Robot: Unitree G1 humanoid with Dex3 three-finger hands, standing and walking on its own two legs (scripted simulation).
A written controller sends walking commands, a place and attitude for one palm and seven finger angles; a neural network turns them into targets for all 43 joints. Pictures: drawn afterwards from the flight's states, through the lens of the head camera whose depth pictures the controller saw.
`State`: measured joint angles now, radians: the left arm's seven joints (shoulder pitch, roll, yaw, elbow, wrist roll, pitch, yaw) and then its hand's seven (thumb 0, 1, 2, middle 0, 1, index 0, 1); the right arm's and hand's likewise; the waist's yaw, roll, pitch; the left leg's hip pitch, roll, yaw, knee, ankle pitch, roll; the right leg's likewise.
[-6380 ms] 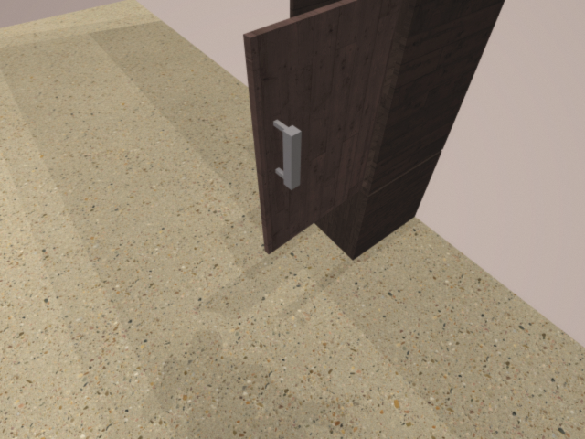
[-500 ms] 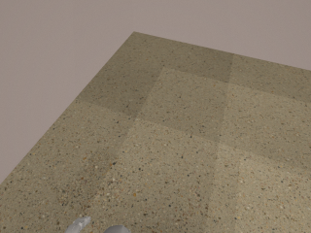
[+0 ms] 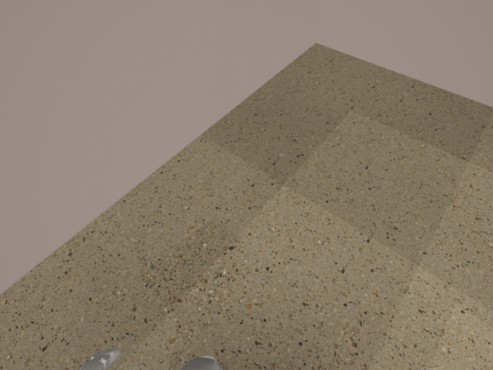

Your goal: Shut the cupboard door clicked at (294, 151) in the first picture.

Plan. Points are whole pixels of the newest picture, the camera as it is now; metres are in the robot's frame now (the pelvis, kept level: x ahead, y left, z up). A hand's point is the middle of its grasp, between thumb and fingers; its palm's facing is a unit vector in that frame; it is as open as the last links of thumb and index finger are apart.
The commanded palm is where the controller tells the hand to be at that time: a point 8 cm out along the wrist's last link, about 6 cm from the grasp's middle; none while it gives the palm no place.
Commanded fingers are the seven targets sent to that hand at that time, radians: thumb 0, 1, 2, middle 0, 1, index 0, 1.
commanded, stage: walk to a spot facing it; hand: left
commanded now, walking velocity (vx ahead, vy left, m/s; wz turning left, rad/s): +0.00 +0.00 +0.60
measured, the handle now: out of the picture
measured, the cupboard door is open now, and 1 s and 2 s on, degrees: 94 94 94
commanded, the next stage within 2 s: none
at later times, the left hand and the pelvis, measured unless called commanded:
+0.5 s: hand out of the picture +0.03 +0.21 -0.16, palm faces +0.35 -0.90 -0.25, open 7.4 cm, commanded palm none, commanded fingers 0.00 0.90 0.90 -0.20 -0.30 -0.20 -0.30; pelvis +0.01 -0.02 +0.01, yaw +19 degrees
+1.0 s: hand out of the picture -0.05 +0.15 -0.18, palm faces +0.62 -0.76 -0.20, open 7.4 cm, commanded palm none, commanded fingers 0.00 0.90 0.90 -0.20 -0.30 -0.20 -0.30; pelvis +0.03 -0.04 +0.00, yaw +38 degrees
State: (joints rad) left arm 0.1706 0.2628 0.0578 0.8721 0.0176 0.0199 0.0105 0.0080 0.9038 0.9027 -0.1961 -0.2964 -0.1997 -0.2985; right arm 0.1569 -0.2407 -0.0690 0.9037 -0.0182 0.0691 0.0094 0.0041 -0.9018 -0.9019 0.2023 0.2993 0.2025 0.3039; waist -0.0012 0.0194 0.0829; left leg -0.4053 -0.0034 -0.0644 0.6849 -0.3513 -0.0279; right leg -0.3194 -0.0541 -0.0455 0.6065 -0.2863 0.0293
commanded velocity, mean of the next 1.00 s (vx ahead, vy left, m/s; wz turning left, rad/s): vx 0.00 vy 0.00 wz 0.60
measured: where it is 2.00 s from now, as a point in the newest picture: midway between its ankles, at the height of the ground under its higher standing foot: outside the picture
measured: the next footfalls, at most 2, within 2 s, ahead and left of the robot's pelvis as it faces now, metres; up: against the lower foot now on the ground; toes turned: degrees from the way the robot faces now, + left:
left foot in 0.30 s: +0.02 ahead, +0.12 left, +0.00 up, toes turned +19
right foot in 0.62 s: +0.12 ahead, -0.15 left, +0.00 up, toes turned +21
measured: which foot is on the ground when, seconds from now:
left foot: up 0.00-0.28, down 0.30-0.62, up 0.64-0.94, down 0.96-1.00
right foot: down 0.00-0.30, up 0.32-0.60, down 0.62-0.94, up 0.96-1.00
